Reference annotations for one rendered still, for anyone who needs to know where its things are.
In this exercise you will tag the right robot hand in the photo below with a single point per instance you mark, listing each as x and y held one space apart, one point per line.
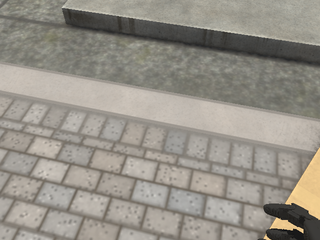
297 216

